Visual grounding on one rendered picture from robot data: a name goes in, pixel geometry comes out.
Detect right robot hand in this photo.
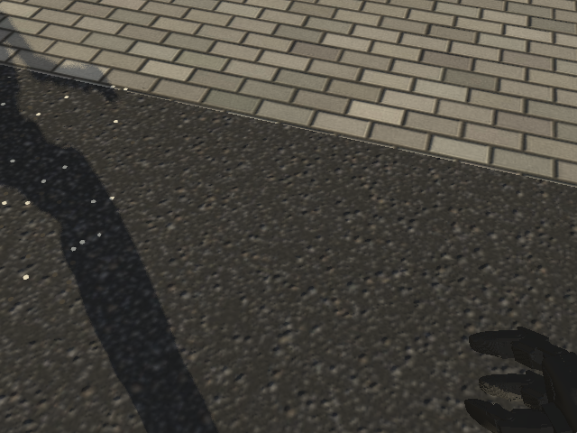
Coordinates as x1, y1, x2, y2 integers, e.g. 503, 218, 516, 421
464, 327, 577, 433

